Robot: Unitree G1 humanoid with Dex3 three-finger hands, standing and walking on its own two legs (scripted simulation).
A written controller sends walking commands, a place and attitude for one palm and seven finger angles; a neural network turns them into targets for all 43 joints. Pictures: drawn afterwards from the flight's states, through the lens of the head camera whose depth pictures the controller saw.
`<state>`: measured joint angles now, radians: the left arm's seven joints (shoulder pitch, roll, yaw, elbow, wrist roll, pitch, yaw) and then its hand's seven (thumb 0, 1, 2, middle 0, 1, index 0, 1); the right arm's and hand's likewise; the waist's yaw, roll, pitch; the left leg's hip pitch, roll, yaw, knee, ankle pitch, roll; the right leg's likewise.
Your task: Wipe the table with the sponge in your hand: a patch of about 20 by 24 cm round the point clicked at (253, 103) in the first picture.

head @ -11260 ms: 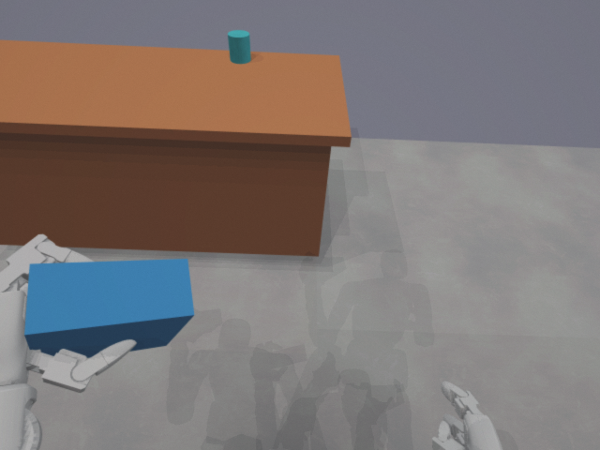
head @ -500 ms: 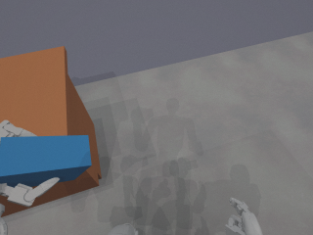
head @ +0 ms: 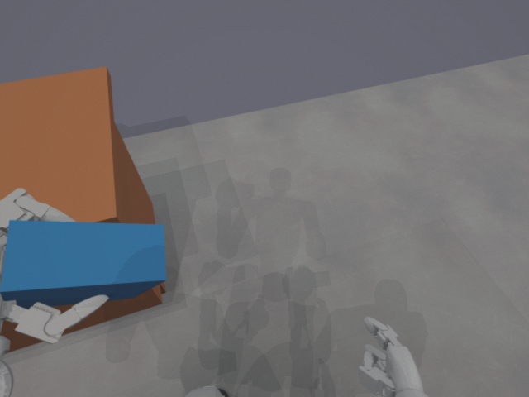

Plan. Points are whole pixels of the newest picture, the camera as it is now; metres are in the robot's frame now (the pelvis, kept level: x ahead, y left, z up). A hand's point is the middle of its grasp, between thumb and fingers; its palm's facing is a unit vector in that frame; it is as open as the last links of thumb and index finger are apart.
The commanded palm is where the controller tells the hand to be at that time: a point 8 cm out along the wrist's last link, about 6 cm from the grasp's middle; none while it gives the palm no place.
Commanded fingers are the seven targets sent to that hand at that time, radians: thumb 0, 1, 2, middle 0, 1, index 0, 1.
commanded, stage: come to a stop and stand still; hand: left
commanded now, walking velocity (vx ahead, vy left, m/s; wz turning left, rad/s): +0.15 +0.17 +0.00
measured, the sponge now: (108, 266) +0.23 +0.20 +0.14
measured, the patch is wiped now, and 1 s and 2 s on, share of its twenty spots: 0.00 0.00 0.00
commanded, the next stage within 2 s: look again from close up in 1.00 s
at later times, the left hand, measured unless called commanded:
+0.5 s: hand (16, 313) +0.17 +0.25 +0.17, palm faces +0.43 -0.81 -0.41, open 10.3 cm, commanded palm +0.12 +0.29 +0.18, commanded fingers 0.00 0.10 1.30 -1.20 -1.60 -1.20 -1.60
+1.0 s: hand (0, 321) +0.16 +0.27 +0.16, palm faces +0.40 -0.81 -0.42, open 10.3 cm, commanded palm +0.10 +0.31 +0.18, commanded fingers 0.00 0.10 1.30 -1.20 -1.60 -1.20 -1.60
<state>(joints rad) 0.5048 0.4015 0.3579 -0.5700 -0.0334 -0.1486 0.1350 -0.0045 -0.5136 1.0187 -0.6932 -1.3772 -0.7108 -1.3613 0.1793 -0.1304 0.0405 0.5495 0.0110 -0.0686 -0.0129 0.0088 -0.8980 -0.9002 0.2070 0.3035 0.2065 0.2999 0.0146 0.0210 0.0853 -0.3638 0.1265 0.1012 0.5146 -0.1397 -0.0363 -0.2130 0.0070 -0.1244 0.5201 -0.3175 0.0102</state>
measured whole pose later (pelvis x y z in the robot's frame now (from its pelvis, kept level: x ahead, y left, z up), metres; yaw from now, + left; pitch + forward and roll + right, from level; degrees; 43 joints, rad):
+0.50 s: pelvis -0.04 +0.01 +0.00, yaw +2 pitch -1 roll +1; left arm 0.48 0.38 0.32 -0.51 -0.01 -0.19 0.17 0.00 -0.51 1.02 -0.70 -1.38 -0.71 -1.36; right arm 0.21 -0.22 -0.03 0.59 0.01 -0.03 -0.08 0.01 -0.90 -0.90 0.20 0.30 0.20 0.30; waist 0.02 -0.04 0.05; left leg -0.21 0.03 0.11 0.51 -0.27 0.00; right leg -0.27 -0.04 -0.12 0.57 -0.30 -0.01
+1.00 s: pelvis -0.05 +0.02 +0.00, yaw +1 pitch -1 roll +0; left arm 0.47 0.36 0.34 -0.49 -0.01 -0.18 0.16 0.00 -0.51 1.02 -0.70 -1.37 -0.72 -1.36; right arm 0.23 -0.20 0.02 0.59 0.01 -0.06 -0.08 0.01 -0.90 -0.90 0.20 0.30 0.20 0.30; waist 0.00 -0.01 0.08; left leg -0.26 0.04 0.12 0.54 -0.26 0.02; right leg -0.28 -0.03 -0.11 0.51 -0.21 -0.01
